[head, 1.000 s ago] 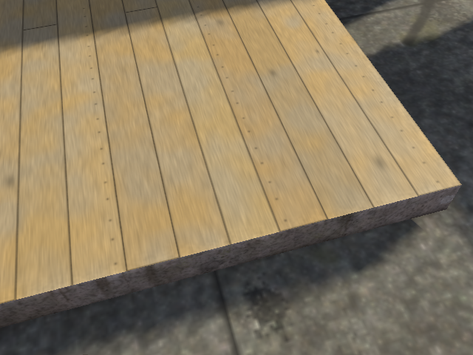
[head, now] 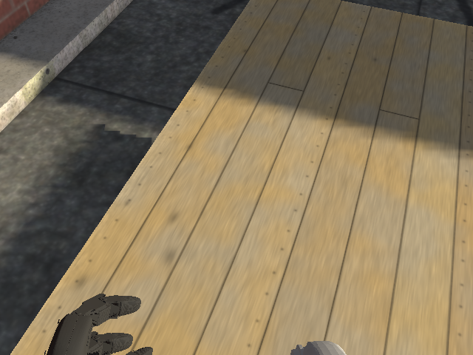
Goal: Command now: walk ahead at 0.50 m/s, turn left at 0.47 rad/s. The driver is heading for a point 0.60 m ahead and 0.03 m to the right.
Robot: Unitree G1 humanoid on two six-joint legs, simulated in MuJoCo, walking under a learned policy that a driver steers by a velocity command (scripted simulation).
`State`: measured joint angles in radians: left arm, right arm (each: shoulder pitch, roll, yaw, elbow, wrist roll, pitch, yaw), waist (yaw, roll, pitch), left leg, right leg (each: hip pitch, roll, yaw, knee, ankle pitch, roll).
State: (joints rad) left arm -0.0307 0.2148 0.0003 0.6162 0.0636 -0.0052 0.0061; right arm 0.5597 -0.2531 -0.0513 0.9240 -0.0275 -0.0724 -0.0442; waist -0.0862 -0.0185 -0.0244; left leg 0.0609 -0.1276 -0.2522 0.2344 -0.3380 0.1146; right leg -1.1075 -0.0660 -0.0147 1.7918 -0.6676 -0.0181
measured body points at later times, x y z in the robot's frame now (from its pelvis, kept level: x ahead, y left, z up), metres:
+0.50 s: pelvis +0.33 -0.09 +0.13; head +0.35 -0.10 +0.58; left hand +0.29 +0.13 -0.01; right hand +0.56 -0.27 +0.05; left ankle +0.50 +0.09 -0.47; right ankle +0.25 -0.15 -0.60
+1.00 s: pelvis +0.58 -0.07 +0.12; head +0.60 -0.08 +0.57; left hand +0.68 +0.18 +0.01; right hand +0.71 -0.32 +0.00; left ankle +0.63 +0.03 -0.60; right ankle +0.62 -0.22 -0.60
